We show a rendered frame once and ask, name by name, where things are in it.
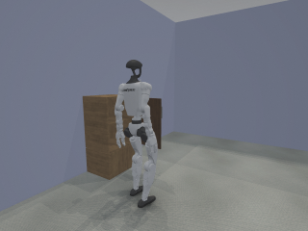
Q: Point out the cupboard door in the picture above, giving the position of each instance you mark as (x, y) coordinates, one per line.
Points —
(155, 105)

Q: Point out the right robot upper arm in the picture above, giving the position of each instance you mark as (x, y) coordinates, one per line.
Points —
(145, 95)

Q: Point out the robot left shin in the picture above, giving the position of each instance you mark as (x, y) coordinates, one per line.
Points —
(136, 172)

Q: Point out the robot right thigh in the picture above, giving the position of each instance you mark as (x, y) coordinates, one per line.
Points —
(153, 158)

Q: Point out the robot right forearm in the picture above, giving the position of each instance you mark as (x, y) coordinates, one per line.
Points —
(147, 121)

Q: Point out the left robot upper arm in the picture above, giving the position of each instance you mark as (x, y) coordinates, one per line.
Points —
(120, 97)

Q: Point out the robot left hand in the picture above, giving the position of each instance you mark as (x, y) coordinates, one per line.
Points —
(118, 135)

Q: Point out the robot left forearm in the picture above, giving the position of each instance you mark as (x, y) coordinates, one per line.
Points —
(118, 120)

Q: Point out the robot right hand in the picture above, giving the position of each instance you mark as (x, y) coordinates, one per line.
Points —
(152, 142)

